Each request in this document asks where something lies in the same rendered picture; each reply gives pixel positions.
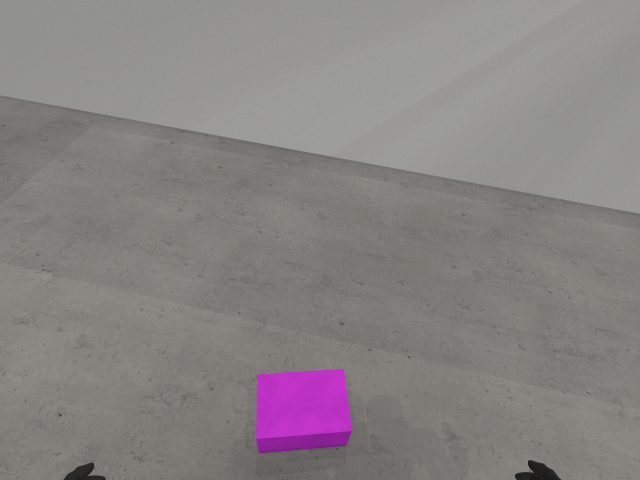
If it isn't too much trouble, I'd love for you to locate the carton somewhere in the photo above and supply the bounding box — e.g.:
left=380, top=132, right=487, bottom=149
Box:
left=256, top=369, right=352, bottom=453

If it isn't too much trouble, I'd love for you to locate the right robot hand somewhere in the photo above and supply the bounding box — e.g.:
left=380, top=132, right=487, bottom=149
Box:
left=515, top=460, right=561, bottom=480

